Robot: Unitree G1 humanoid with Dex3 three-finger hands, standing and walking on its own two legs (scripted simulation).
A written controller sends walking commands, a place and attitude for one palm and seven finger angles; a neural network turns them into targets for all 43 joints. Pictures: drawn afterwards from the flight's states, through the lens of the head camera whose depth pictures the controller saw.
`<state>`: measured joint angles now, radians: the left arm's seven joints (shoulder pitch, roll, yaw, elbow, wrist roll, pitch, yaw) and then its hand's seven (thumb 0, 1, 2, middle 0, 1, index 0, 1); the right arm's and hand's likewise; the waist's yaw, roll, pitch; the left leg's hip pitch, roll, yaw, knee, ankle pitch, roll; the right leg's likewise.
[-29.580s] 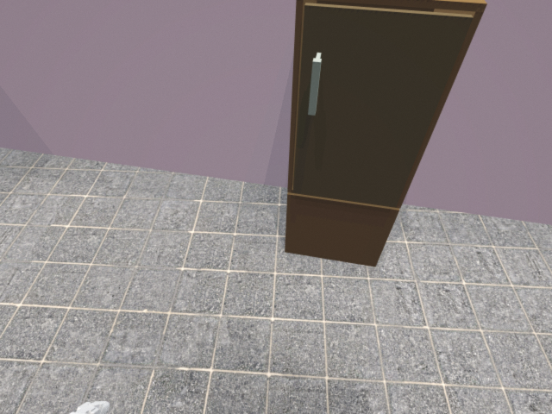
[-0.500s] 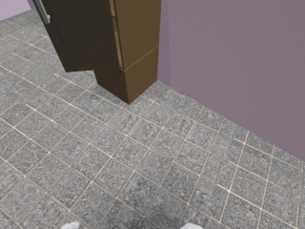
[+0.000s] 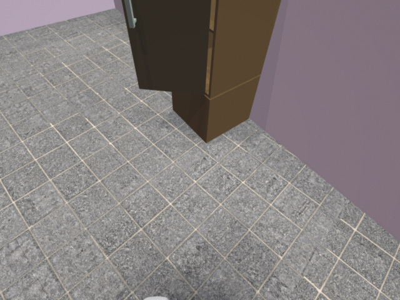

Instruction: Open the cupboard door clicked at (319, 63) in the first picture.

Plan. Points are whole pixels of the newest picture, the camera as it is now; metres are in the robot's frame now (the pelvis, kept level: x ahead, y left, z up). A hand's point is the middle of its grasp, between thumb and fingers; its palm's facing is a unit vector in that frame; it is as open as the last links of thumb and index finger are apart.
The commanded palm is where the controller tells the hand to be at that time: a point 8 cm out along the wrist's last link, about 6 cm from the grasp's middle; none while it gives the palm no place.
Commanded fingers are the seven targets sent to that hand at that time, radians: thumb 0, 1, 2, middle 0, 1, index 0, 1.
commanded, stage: take the last steps up to it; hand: left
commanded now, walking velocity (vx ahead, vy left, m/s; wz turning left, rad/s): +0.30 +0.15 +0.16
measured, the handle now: (130, 6) +1.08 +0.39 +0.06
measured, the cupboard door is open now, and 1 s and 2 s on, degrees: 47 47 47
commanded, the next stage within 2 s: come to a stop and stand still in 1.18 s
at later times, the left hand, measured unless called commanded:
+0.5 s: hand (118, 246) +0.24 +0.23 -0.17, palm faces +0.00 -0.98 -0.18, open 7.4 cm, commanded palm none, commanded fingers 0.00 0.90 0.90 -0.20 -0.30 -0.20 -0.30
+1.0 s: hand (106, 231) +0.28 +0.27 -0.17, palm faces +0.18 -0.97 -0.19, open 7.3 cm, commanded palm none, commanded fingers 0.00 0.90 0.90 -0.20 -0.30 -0.20 -0.30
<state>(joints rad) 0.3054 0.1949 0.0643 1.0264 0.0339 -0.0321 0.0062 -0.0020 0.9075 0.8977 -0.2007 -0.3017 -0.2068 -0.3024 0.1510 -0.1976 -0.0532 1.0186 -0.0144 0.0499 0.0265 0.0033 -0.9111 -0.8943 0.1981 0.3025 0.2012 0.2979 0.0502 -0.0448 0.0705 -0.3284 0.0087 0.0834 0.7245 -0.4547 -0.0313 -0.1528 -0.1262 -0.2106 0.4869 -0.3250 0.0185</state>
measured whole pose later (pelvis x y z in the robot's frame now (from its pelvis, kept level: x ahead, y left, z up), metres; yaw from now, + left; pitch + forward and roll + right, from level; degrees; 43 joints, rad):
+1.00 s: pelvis +0.34 +0.10 +0.00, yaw +4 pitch +1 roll +0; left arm 0.36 0.16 0.06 1.12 0.03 -0.07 0.00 -0.01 0.92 0.90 -0.20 -0.30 -0.20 -0.30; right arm 0.12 -0.20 -0.05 1.00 -0.02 -0.02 0.03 0.00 -0.91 -0.89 0.20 0.30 0.20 0.30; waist 0.06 -0.01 0.05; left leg -0.47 0.06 0.10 0.61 -0.20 -0.02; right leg -0.03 -0.10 -0.16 0.39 -0.36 0.05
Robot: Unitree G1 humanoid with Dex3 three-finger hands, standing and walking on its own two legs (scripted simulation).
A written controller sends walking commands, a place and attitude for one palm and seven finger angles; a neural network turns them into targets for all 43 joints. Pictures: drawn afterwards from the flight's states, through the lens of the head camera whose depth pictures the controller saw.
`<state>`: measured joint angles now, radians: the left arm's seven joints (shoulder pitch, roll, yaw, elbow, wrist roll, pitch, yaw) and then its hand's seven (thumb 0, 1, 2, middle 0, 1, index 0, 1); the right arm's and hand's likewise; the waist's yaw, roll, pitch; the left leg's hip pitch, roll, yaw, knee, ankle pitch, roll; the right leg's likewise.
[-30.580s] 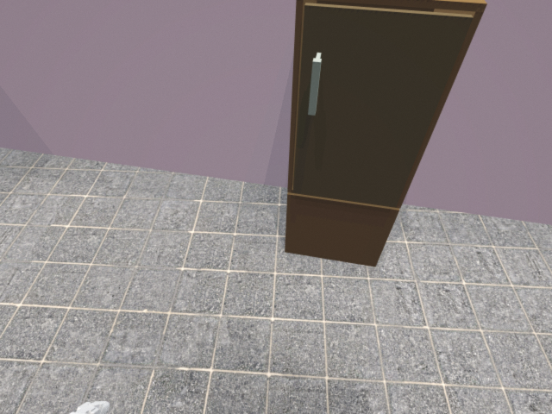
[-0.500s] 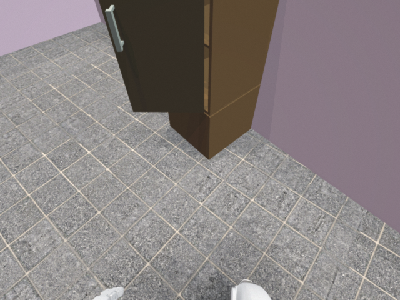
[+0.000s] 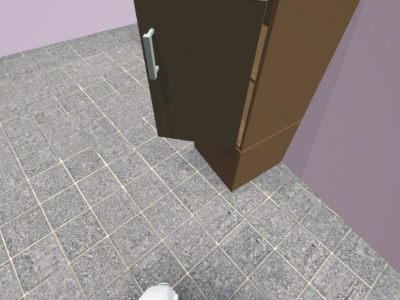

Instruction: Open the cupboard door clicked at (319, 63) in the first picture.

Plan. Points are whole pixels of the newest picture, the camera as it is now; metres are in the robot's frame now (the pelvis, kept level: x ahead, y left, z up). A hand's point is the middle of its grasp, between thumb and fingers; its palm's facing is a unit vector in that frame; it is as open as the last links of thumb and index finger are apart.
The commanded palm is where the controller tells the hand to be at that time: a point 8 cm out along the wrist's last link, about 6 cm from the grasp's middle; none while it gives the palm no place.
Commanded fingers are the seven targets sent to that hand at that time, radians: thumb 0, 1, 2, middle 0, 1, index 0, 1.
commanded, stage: take the last steps up to it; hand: left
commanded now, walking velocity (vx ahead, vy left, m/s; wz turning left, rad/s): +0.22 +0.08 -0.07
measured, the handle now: (152, 54) +0.76 +0.24 +0.06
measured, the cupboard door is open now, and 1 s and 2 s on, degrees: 47 47 47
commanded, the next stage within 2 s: come to a stop and stand still in 0.18 s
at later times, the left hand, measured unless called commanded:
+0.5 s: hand (124, 249) +0.24 +0.22 -0.17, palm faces -0.05 -0.97 -0.24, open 7.3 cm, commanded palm none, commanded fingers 0.00 0.90 0.90 -0.20 -0.30 -0.20 -0.30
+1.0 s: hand (127, 268) +0.20 +0.21 -0.18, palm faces -0.04 -0.97 -0.25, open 7.4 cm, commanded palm none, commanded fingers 0.00 0.90 0.90 -0.20 -0.30 -0.20 -0.30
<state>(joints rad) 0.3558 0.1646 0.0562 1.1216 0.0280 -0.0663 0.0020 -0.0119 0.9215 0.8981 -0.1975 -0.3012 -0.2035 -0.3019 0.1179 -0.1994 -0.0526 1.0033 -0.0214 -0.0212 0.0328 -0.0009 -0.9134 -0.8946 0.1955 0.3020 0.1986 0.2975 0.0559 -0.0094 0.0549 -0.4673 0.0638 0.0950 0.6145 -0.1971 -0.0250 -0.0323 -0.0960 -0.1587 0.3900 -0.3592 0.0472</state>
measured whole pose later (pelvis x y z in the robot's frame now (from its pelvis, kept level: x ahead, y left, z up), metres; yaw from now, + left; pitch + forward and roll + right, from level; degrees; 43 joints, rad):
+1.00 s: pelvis +0.15 +0.02 -0.02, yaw -4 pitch +1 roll +0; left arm 0.23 0.17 0.03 1.01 0.02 -0.02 0.05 0.00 0.90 0.90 -0.20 -0.30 -0.20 -0.30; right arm 0.22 -0.19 -0.05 0.97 -0.01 0.01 -0.02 0.01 -0.92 -0.89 0.20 0.30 0.21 0.30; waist -0.01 0.01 0.07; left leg -0.25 0.02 0.09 0.65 -0.40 0.01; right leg -0.27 -0.02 0.00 0.67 -0.41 0.01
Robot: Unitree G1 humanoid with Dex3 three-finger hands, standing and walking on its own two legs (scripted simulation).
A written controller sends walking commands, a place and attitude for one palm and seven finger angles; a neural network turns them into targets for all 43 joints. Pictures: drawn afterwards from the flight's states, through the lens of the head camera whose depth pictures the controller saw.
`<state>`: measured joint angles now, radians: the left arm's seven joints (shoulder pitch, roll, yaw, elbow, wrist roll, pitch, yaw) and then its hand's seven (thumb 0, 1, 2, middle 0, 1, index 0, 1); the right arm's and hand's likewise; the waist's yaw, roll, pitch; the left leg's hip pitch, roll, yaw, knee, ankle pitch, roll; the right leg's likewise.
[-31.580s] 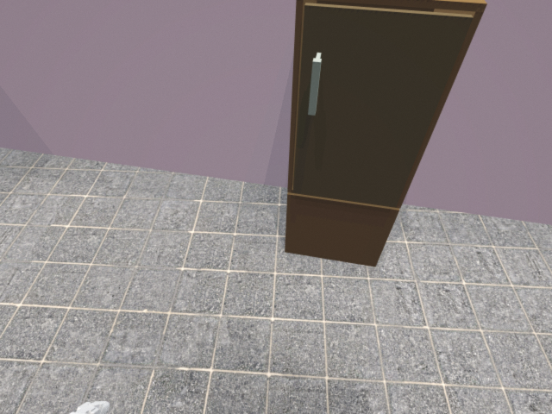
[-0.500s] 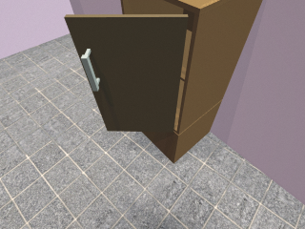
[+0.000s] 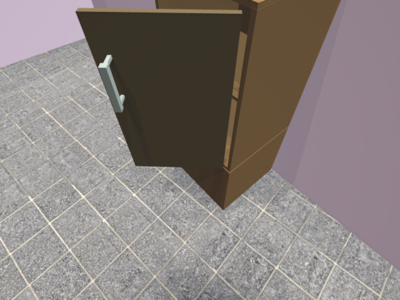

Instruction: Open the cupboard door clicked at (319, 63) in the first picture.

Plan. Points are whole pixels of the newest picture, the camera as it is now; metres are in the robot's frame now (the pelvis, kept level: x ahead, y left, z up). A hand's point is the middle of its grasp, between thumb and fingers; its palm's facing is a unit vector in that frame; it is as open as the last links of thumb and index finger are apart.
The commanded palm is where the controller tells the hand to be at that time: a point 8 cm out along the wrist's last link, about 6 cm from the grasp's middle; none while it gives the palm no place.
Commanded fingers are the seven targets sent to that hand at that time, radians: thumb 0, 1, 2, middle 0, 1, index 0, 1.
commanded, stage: come to a stop and stand still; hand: left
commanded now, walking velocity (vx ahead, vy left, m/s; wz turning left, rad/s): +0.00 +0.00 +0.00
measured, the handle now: (114, 84) +0.60 +0.26 +0.08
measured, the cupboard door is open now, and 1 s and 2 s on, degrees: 47 47 47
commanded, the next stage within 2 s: look again from close up in 0.52 s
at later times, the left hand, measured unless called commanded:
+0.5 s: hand out of the picture -0.02 +0.16 -0.15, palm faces +0.02 -0.97 -0.22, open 7.3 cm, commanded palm none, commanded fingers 0.00 0.90 0.90 -0.20 -0.30 -0.20 -0.30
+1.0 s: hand out of the picture -0.02 +0.15 -0.16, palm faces +0.02 -0.98 -0.19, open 7.3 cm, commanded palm none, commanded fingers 0.00 0.90 0.90 -0.20 -0.30 -0.20 -0.30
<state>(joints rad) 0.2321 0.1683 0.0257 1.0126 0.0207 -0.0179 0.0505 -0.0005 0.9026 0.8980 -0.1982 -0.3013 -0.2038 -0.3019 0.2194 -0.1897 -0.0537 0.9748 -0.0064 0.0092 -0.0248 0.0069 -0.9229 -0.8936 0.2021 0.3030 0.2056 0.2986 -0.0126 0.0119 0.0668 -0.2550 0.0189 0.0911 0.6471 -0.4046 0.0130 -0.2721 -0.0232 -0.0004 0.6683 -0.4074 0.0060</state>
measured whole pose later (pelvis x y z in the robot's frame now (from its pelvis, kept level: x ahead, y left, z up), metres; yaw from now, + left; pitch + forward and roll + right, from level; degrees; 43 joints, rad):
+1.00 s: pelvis -0.02 -0.02 +0.01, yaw +0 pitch +0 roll +1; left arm 0.29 0.14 0.00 1.12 0.02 -0.02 0.03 0.00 0.91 0.90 -0.20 -0.30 -0.20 -0.30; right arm 0.28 -0.14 0.00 1.13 -0.01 -0.02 -0.03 0.01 -0.92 -0.89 0.20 0.30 0.20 0.30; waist 0.00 0.01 0.03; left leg -0.18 0.04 0.09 0.49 -0.29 -0.01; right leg -0.21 0.00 -0.01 0.53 -0.31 -0.02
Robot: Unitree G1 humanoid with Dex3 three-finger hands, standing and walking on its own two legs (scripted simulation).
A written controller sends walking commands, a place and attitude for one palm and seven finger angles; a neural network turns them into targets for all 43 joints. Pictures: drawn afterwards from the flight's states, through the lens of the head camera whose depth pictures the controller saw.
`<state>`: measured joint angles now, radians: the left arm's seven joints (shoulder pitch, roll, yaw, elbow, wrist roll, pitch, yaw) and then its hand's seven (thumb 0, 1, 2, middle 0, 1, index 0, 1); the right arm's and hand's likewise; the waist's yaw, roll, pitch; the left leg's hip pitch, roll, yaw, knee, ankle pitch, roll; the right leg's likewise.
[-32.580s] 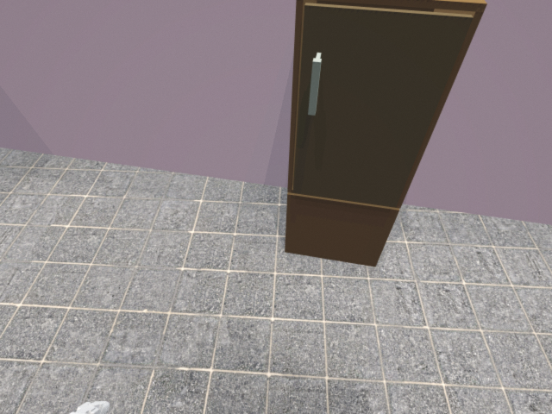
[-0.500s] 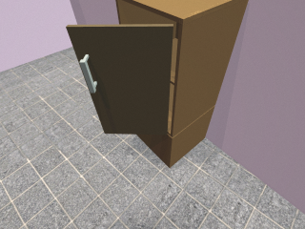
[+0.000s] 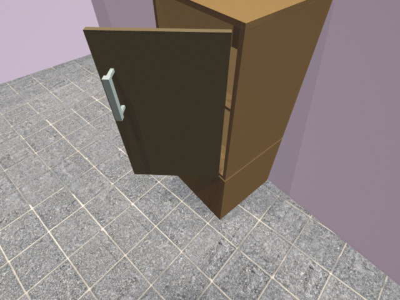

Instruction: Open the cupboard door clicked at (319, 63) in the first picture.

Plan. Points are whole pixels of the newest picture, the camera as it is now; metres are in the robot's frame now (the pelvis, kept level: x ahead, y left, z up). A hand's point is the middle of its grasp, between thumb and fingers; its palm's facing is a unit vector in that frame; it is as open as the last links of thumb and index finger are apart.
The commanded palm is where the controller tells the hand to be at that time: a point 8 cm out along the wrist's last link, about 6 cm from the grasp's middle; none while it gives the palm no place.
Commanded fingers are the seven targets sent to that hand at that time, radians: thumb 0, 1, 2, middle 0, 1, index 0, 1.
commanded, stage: look again from close up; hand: left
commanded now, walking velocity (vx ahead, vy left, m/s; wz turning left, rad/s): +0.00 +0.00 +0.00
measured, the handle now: (115, 95) +0.61 +0.28 +0.06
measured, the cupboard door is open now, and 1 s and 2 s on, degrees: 47 47 47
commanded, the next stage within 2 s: shuffle to correct the standing spot in 0.16 s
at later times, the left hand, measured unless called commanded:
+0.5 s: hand out of the picture +0.02 +0.19 -0.18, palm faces +0.10 -0.98 -0.20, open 7.4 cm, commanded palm none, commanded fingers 0.00 0.90 0.90 -0.20 -0.30 -0.20 -0.30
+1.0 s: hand (116, 299) +0.16 +0.21 -0.17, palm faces +0.05 -0.97 -0.23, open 7.3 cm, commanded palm none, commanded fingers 0.00 0.90 0.90 -0.20 -0.30 -0.20 -0.30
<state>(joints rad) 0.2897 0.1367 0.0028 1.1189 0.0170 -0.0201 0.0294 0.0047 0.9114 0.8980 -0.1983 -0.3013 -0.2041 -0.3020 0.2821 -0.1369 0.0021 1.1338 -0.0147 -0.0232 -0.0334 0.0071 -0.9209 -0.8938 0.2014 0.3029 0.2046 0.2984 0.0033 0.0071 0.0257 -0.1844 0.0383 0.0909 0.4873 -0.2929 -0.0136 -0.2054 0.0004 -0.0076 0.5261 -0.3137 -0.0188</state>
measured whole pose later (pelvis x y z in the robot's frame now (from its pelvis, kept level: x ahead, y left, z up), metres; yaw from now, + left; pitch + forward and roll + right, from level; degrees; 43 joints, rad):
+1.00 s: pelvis +0.08 +0.03 -0.01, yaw +2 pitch +0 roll +2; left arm 0.15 0.15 0.03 0.98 0.03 -0.02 0.04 0.00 0.91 0.90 -0.20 -0.30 -0.20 -0.30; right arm 0.28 -0.13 -0.03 1.08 0.00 0.02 -0.03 0.00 -0.91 -0.89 0.20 0.30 0.20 0.30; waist -0.01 0.00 0.09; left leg -0.32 0.00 0.06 0.87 -0.55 -0.01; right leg -0.34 -0.05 -0.12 0.62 -0.28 -0.05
